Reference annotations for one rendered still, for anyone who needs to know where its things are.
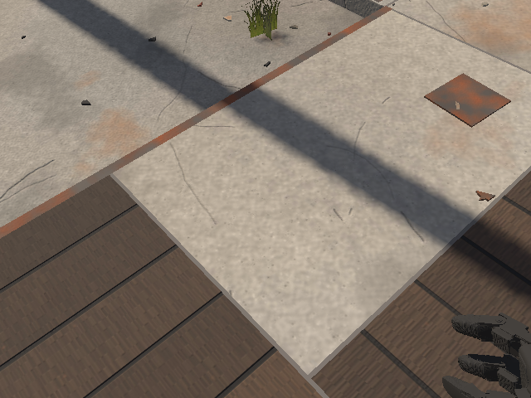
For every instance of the robot right hand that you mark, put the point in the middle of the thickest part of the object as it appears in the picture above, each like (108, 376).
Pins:
(513, 375)

